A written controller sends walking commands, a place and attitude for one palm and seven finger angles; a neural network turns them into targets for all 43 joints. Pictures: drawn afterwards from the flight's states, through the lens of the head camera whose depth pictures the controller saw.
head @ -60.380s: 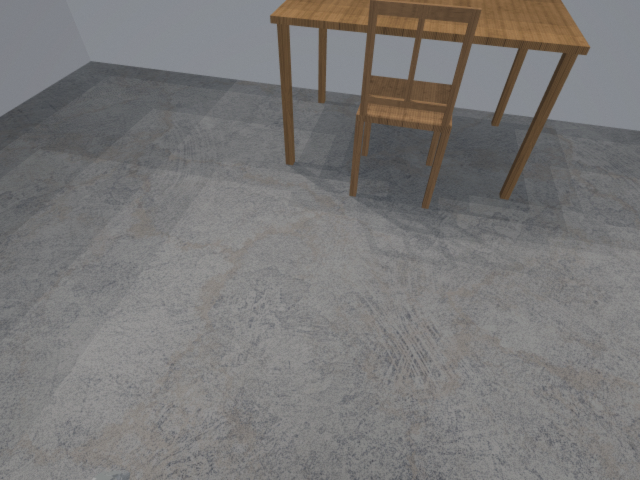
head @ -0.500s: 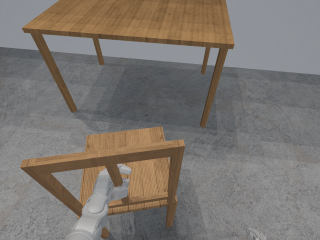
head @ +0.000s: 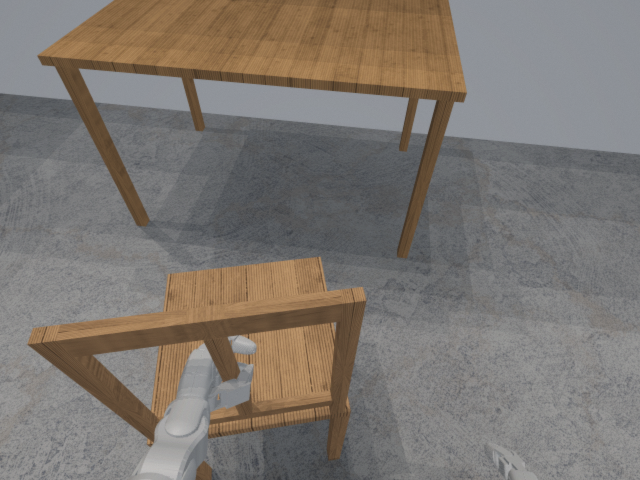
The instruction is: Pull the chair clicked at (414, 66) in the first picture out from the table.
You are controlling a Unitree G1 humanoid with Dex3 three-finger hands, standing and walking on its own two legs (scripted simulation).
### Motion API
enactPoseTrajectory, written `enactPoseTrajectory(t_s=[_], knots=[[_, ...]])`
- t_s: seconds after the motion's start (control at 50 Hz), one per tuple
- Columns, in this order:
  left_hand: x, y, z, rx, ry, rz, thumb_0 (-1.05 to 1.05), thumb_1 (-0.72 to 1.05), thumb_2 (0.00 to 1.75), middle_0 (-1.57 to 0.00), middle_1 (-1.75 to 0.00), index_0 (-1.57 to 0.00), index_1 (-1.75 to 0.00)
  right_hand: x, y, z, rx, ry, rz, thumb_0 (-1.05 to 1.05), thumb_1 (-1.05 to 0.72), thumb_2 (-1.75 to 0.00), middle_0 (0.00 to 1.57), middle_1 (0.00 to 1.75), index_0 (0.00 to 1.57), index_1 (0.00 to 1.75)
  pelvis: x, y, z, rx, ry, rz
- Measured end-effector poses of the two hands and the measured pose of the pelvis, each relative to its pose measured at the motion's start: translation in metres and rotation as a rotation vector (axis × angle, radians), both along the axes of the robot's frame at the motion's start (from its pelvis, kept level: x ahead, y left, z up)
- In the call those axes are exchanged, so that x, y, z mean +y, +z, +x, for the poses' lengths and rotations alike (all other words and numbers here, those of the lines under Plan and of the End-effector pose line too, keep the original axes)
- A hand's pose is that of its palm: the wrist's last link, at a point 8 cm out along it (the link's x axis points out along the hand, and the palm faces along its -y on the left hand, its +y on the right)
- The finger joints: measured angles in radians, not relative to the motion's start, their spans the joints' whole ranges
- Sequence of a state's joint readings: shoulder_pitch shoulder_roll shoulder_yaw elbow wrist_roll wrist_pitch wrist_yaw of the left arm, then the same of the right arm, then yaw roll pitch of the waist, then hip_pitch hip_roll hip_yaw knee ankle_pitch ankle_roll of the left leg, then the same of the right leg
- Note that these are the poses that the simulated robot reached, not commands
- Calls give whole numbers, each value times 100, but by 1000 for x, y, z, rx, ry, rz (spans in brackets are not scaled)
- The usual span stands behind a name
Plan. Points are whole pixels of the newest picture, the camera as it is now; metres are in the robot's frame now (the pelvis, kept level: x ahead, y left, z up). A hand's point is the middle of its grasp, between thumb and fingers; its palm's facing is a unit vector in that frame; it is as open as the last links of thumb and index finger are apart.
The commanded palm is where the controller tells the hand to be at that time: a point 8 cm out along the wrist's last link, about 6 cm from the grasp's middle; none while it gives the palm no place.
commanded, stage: open the thumb and straighten the fingers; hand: left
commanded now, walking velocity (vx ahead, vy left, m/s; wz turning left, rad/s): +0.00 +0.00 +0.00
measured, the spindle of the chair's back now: (232, 377) +0.28 +0.14 -0.10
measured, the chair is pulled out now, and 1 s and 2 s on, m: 0.65 0.65 0.65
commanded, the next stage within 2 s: draw the fingers out of the gap in 0.66 s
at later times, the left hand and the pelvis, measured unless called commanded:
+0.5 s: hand (241, 382) +0.27 +0.12 -0.08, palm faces -0.03 -0.99 -0.14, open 15.5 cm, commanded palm +0.26 +0.17 -0.05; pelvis +0.02 -0.01 -0.04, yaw +2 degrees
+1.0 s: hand (231, 415) +0.22 +0.12 -0.08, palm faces -0.02 -0.99 -0.15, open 17.5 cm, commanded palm +0.21 +0.17 -0.06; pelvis +0.02 -0.01 -0.05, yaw +2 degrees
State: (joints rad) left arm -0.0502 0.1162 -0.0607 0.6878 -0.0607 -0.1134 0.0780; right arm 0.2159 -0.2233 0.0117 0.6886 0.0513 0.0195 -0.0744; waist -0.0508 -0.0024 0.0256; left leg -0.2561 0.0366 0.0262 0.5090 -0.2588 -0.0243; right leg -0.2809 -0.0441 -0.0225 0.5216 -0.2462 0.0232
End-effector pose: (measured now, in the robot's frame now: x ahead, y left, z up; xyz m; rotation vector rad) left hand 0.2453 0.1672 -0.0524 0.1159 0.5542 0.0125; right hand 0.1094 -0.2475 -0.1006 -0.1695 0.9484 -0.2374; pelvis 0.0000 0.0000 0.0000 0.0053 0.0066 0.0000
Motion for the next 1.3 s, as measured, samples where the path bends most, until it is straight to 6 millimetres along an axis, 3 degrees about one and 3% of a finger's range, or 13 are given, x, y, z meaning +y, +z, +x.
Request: enactPoseTrajectory(t_s=[0.1,0.22,0.32,0.42,0.6,0.72,0.84,0.96,1.1,1.3], knots=[[3,0,6,-39,-28,2,3,49,70,-34,-134,-49,-145,-13,-2,0,-31,12,-13,1,-90,-90,20,30,21,30,-2,-10,0,55,10,-1],[6,-4,13,-21,-18,24,1,3,48,-42,-136,-48,-141,-20,-14,7,-43,26,-20,1,-90,-90,20,30,20,30,-2,-21,3,106,12,2],[7,-4,14,-8,-10,30,0,-29,32,-39,-121,-42,-123,-16,-22,19,-68,33,-4,1,-90,-90,20,30,20,30,-4,-27,9,131,14,4],[2,-3,9,-4,-14,23,0,-44,25,-31,-93,-32,-94,-9,-26,34,-103,53,13,2,-90,-90,20,30,20,30,-6,-32,15,145,19,5],[6,-6,7,15,6,37,-1,-53,21,-11,-34,-12,-35,-9,-25,58,-148,92,-2,1,-90,-90,20,30,21,30,-12,-38,18,158,35,1],[6,-4,6,13,0,32,-1,-53,20,-4,-12,-4,-12,-15,-22,63,-161,95,-20,1,-90,-90,20,30,21,30,-14,-40,21,164,41,-1],[9,-7,-2,31,2,33,-1,-54,20,-1,-3,-1,-4,-19,-21,61,-165,86,-36,1,-90,-90,20,30,21,30,-14,-42,21,169,40,-3],[10,-6,-29,39,2,37,-1,-54,20,-1,-1,-1,-1,-17,-20,59,-182,76,-36,2,-90,-90,20,30,20,30,-12,-44,22,173,40,-5],[10,-8,-59,54,13,36,-1,-54,20,0,0,0,-1,-7,-23,63,-207,97,-35,2,-90,-90,20,30,20,30,-9,-50,19,177,49,-11],[7,-5,-79,45,13,31,-1,-54,20,0,0,0,0,12,-23,74,-263,120,-11,2,-90,-90,20,30,21,30,-4,-56,14,182,55,-18]])
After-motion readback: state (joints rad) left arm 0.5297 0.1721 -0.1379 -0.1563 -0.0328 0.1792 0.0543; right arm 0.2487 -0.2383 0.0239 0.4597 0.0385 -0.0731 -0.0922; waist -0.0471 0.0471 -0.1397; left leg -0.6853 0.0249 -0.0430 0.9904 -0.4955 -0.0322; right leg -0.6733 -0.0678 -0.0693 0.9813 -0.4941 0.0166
